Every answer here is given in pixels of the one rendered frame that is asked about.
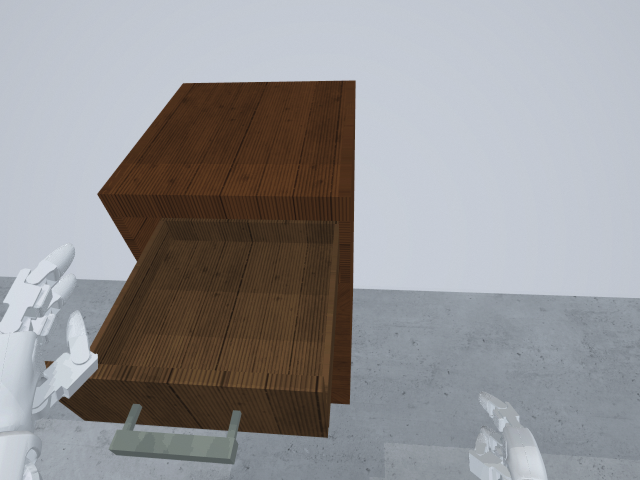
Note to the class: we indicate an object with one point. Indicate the robot left forearm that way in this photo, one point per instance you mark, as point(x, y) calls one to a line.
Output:
point(19, 451)

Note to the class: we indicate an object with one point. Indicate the handle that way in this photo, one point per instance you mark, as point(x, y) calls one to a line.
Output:
point(127, 442)

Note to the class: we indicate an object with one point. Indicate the left robot hand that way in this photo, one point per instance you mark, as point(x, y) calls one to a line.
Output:
point(32, 304)

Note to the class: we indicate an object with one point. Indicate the cabinet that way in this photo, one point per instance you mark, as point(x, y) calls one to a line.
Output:
point(248, 150)

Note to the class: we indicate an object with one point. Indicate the drawer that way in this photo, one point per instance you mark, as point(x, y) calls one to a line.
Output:
point(220, 315)

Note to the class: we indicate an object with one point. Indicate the right robot hand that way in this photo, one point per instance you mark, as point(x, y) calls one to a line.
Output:
point(517, 456)

